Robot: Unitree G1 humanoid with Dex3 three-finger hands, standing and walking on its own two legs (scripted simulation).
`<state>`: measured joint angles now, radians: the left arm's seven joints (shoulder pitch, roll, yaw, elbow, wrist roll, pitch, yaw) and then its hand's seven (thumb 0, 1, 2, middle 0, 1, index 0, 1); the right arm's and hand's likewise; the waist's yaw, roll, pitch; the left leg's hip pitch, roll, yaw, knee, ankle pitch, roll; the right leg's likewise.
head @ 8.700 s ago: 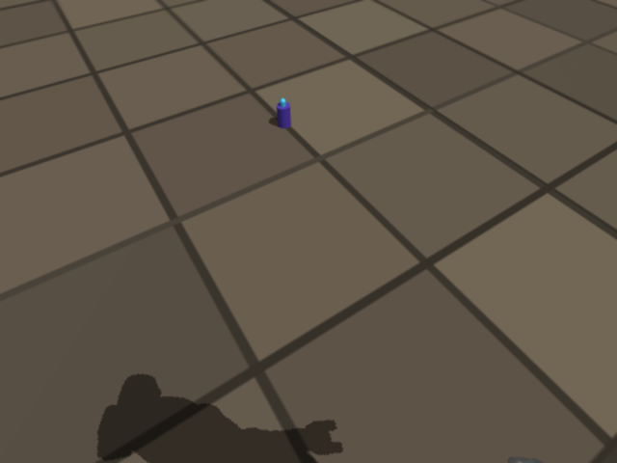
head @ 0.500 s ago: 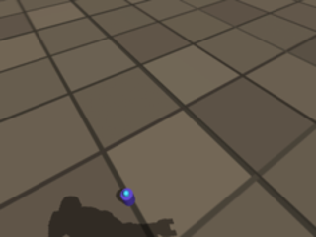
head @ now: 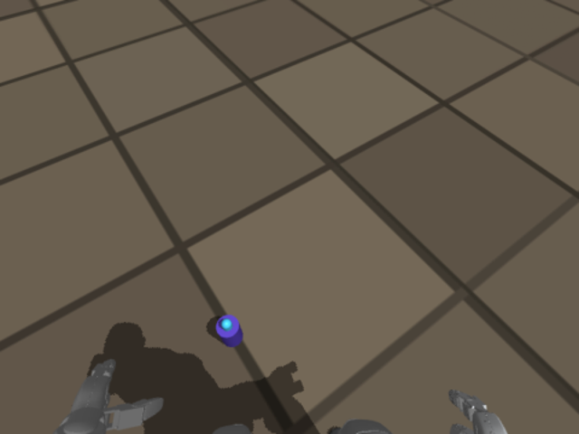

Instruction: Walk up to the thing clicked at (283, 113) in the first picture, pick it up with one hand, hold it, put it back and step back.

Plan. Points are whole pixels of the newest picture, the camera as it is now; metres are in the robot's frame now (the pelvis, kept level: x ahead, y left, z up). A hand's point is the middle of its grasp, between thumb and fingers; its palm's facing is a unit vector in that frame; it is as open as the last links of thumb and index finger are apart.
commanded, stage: go down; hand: left
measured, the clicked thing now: (229, 329) +0.43 +0.20 -0.68
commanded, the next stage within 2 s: none
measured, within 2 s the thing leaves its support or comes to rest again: neither
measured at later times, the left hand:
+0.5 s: hand (126, 419) +0.15 +0.27 -0.16, palm faces +0.04 -0.94 -0.34, open 17.1 cm
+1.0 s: hand (123, 414) +0.16 +0.29 -0.19, palm faces +0.11 -0.94 -0.33, open 17.1 cm
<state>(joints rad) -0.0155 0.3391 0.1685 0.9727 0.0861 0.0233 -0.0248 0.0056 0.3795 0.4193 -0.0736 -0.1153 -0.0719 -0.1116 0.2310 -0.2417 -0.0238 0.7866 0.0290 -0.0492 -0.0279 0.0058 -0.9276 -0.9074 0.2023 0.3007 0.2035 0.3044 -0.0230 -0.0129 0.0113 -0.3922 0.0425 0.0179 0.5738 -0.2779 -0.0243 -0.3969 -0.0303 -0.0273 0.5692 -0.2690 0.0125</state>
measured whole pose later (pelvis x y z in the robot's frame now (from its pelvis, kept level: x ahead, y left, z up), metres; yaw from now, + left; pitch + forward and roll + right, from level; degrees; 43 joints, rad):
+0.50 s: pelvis +0.01 +0.02 -0.05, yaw +1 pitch +13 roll -2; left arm 0.28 0.33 0.17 0.41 0.04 0.29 -0.04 0.00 -0.49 0.09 -0.10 -0.09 -0.08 -0.10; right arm 0.22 -0.24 -0.01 0.59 0.02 -0.14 -0.08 0.01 -0.80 -0.87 0.20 0.30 0.20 0.30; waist -0.03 0.00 -0.11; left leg -0.72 0.04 -0.01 0.98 -0.48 -0.01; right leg -0.69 -0.04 -0.04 0.92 -0.45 0.03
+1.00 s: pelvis -0.01 +0.01 -0.09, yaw +1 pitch +18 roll -3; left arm 0.25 0.37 0.25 0.37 -0.01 0.24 -0.07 -0.01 -0.49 0.07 -0.10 -0.07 -0.09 -0.08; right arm 0.24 -0.24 0.01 0.55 0.00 -0.21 -0.12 0.01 -0.85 -0.88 0.21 0.30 0.21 0.31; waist -0.05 0.01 -0.14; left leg -0.97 0.05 -0.05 1.20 -0.55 -0.01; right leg -0.92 -0.03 -0.06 1.14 -0.52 0.03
